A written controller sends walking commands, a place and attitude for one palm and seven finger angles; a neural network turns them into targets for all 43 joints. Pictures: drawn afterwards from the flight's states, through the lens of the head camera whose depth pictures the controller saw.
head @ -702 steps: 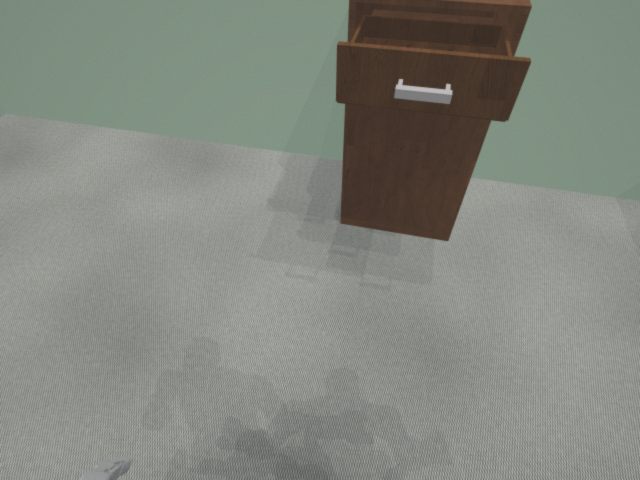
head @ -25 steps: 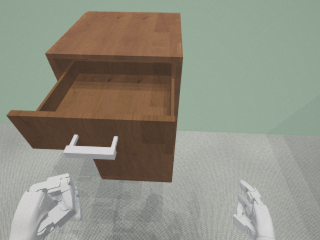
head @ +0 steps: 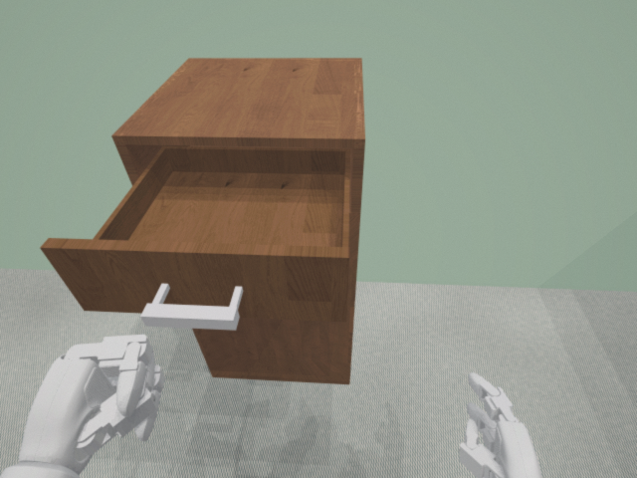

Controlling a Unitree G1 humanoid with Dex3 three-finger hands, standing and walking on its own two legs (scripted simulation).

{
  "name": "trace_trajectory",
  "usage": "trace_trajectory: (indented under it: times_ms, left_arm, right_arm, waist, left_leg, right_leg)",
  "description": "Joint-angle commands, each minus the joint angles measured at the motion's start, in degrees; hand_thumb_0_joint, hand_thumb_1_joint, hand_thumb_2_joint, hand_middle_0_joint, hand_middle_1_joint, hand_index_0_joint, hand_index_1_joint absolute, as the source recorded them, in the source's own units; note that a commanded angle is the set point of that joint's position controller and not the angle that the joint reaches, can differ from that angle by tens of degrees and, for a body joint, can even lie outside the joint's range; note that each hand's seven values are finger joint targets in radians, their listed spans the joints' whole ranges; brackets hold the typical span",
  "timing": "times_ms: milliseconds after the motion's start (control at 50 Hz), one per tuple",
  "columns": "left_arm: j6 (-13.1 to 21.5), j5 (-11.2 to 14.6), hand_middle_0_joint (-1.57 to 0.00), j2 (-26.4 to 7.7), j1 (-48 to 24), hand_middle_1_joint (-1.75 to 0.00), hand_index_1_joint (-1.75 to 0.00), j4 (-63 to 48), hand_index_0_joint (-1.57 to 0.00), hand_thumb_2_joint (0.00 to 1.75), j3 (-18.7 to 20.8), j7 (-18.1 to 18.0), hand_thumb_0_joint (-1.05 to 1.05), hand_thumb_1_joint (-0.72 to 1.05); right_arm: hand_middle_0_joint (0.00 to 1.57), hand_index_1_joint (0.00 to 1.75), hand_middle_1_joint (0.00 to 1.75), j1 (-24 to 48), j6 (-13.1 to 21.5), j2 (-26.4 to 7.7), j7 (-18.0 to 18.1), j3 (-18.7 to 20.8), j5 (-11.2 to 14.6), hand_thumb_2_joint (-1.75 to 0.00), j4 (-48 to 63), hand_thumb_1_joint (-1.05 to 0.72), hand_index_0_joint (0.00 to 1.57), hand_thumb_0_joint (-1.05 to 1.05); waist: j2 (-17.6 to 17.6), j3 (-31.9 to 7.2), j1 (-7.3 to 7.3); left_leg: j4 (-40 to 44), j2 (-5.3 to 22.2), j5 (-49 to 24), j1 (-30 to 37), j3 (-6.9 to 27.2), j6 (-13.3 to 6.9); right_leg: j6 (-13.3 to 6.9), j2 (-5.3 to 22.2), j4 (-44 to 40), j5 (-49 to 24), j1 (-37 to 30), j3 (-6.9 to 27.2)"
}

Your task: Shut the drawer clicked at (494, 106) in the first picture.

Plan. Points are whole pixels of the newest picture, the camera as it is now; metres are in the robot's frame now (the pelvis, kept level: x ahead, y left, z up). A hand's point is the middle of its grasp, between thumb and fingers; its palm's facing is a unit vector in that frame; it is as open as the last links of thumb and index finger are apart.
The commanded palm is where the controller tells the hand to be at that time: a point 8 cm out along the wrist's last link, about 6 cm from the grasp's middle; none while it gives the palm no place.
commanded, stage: raise the hand and make a fist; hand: left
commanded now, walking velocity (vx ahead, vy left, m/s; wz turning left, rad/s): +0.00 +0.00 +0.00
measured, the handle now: (195, 304) +0.32 +0.22 +0.06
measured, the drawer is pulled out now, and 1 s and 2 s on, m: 0.28 0.28 0.28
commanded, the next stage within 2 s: bring the fist close to the handle in 0.20 s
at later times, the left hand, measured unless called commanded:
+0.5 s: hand (159, 400) +0.15 +0.17 +0.13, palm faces +0.13 -0.99 -0.11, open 3.3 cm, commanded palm +0.11 +0.22 +0.14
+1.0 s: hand (192, 382) +0.20 +0.17 +0.09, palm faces +0.07 -1.00 -0.06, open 3.3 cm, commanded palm +0.17 +0.23 +0.09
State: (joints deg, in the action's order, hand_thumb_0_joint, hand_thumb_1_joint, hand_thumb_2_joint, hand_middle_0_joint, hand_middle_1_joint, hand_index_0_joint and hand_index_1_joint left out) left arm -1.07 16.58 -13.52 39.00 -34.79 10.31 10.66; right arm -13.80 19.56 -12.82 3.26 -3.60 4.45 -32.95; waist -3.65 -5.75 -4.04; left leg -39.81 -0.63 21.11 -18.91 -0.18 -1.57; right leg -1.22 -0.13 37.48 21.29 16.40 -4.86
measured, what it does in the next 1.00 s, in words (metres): stands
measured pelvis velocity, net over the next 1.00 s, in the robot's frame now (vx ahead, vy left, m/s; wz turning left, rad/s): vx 0.00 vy -0.01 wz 0.00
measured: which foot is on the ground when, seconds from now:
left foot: down 0.00-1.00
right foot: down 0.00-1.00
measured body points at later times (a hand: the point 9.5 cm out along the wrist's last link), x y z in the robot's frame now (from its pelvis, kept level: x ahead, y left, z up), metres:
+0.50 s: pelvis +0.00 -0.03 +0.00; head -0.03 -0.07 +0.45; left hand +0.14 +0.23 +0.14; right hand +0.20 -0.25 -0.05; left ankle +0.00 +0.10 -0.72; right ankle -0.01 -0.10 -0.72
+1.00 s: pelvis +0.00 -0.01 -0.01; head +0.01 -0.03 +0.44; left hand +0.19 +0.22 +0.09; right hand +0.18 -0.24 -0.08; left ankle +0.00 +0.10 -0.72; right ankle -0.01 -0.10 -0.72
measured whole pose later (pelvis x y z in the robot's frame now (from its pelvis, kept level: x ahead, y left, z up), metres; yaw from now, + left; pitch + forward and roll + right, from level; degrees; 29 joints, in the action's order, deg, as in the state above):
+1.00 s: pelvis +0.00 -0.01 -0.01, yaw +0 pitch +4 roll +0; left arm 12.1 14.8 -10.7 28.1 -13.4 8.9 11.0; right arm -13.8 19.1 -13.6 3.4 -1.0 1.9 -35.7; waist -2.8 -3.8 -1.7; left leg -42.5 -0.5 21.7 -25.2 0.1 -0.8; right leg -2.1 -0.1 41.6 22.8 23.3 -5.1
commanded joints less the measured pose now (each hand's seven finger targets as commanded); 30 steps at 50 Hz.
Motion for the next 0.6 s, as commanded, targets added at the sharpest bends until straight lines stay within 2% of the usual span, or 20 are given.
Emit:
trace_trajectory:
  times_ms: [0,80,120,140,160,200,260,300,320,380,400,440,580]
  left_arm:
    - [4.62,1.04,-1.4,-7.29,-3.06,-1.6,-1.6,-11.84,-1.4,0.9,6.58,-1.13,0.0,0.9]
    - [6.03,2.08,-1.4,-7.2,-2.86,-1.6,-1.6,-9.97,-1.4,0.9,7.13,-0.31,0.0,0.9]
    - [6.52,2.51,-1.4,-7.79,-2.71,-1.6,-1.6,-8.98,-1.4,0.9,8.02,0.31,0.0,0.9]
    - [6.71,2.5,-1.4,-8.01,-2.09,-1.6,-1.6,-9.05,-1.4,0.9,8.24,0.65,0.0,0.9]
    - [6.69,2.75,-1.4,-7.65,-1.79,-1.6,-1.6,-8.48,-1.4,0.9,7.94,1.02,0.0,0.9]
    - [6.62,3.51,-1.4,-8.94,-2.46,-1.6,-1.6,-6.49,-1.4,0.9,9.72,1.67,0.0,0.9]
    - [6.93,4.04,-1.4,-9.72,-3.61,-1.6,-1.6,-5.18,-1.4,0.9,11.39,2.34,0.0,0.9]
    - [7.35,4.36,-1.4,-8.55,-5.74,-1.6,-1.6,-3.84,-1.4,0.9,10.08,2.9,0.0,0.9]
    - [7.59,4.64,-1.4,-8.51,-5.48,-1.6,-1.6,-2.49,-1.4,0.9,10.27,3.06,0.0,0.9]
    - [8.46,4.46,-1.4,-8.77,-6.15,-1.6,-1.6,1.37,-1.4,0.9,10.78,3.8,0.0,0.9]
    - [8.92,4.41,-1.4,-8.44,-7.12,-1.6,-1.6,1.16,-1.4,0.9,9.98,4.24,0.0,0.9]
    - [9.96,4.0,-1.4,-9.62,-8.74,-1.6,-1.6,1.73,-1.4,0.9,10.92,4.17,0.0,0.9]
    - [13.07,3.44,-1.4,-9.24,-9.53,-1.6,-1.6,5.97,-1.4,0.9,10.97,4.48,0.0,0.9]
  right_arm:
    - [0.2,0.3,0.3,8.74,4.45,-5.6,0.59,2.5,0.21,-0.9,10.0,-0.9,0.2,0.0]
    - [0.2,0.3,0.3,8.87,5.26,-5.68,0.83,2.56,0.19,-0.9,9.62,-0.9,0.2,0.0]
    - [0.2,0.3,0.3,8.93,5.8,-5.74,0.9,2.64,0.28,-0.9,9.29,-0.9,0.2,0.0]
    - [0.2,0.3,0.3,9.54,6.18,-5.84,0.86,2.66,0.33,-0.9,9.06,-0.9,0.2,0.0]
    - [0.2,0.3,0.3,9.0,6.38,-5.66,0.88,2.61,0.33,-0.9,8.99,-0.9,0.2,0.0]
    - [0.2,0.3,0.3,8.9,6.53,-5.8,1.37,2.83,0.47,-0.9,8.68,-0.9,0.2,0.0]
    - [0.2,0.3,0.3,9.18,6.93,-5.78,1.86,2.82,0.56,-0.9,8.0,-0.9,0.2,0.0]
    - [0.2,0.3,0.3,8.95,7.46,-5.98,1.99,2.72,0.54,-0.9,7.56,-0.9,0.2,0.0]
    - [0.2,0.3,0.3,8.63,7.72,-6.06,2.08,2.77,0.42,-0.9,7.4,-0.9,0.2,0.0]
    - [0.2,0.3,0.3,8.31,7.57,-6.38,2.24,3.12,0.22,-0.9,6.39,-0.9,0.2,0.0]
    - [0.2,0.3,0.3,8.23,7.72,-6.53,2.24,3.1,0.13,-0.9,6.69,-0.9,0.2,0.0]
    - [0.2,0.3,0.3,8.45,7.81,-6.64,2.28,3.2,-0.22,-0.9,6.02,-0.9,0.2,0.0]
    - [0.2,0.3,0.3,7.43,7.44,-6.75,1.79,3.85,-0.56,-0.9,5.59,-0.9,0.2,0.0]
  waist:
    - [1.05,0.33,-0.03]
    - [1.6,0.34,0.03]
    - [1.22,0.57,-0.16]
    - [-0.18,0.32,-0.33]
    - [0.84,0.66,-0.11]
    - [4.62,0.68,-0.09]
    - [3.24,1.68,-0.2]
    - [2.05,2.25,0.33]
    - [3.64,2.11,0.36]
    - [6.05,2.32,0.64]
    - [5.21,1.48,0.83]
    - [3.5,1.44,0.76]
    - [4.71,-0.98,0.9]
  left_leg:
    - [8.04,1.0,-8.99,1.86,2.72,0.98]
    - [7.17,0.65,-9.33,1.84,2.13,0.55]
    - [6.87,0.52,-9.34,1.63,1.92,0.52]
    - [6.49,0.43,-9.93,2.19,1.83,0.39]
    - [6.68,0.43,-10.07,1.88,1.84,0.42]
    - [5.94,0.48,-9.91,1.19,1.83,0.2]
    - [5.7,0.39,-9.49,1.33,1.71,0.18]
    - [5.54,0.29,-9.31,1.74,1.49,0.15]
    - [5.19,0.26,-9.19,1.28,1.68,0.18]
    - [4.77,0.17,-9.23,0.48,1.6,0.15]
    - [4.48,0.03,-9.18,0.63,1.55,0.08]
    - [4.1,-0.02,-9.5,0.57,1.48,0.08]
    - [3.92,-0.24,-10.76,-0.46,1.19,0.11]
  right_leg:
    - [-0.03,-0.99,-6.43,-7.98,2.19,-0.25]
    - [0.2,-0.67,-7.26,-9.24,1.92,0.86]
    - [0.28,-0.45,-7.63,-9.53,1.67,1.52]
    - [0.2,-0.39,-7.95,-10.57,1.33,1.92]
    - [0.33,-0.34,-7.95,-10.99,1.44,1.85]
    - [0.94,-0.05,-8.97,-10.99,1.26,3.54]
    - [1.17,0.39,-10.4,-9.71,1.41,4.91]
    - [1.37,0.58,-10.51,-9.69,1.96,5.13]
    - [1.81,0.98,-10.69,-10.4,1.74,5.81]
    - [2.46,1.43,-11.32,-11.29,1.68,6.99]
    - [2.77,1.8,-11.24,-11.73,1.59,7.61]
    - [2.72,2.02,-11.32,-11.94,1.41,8.05]
    - [2.78,2.22,-9.42,-14.59,0.7,7.28]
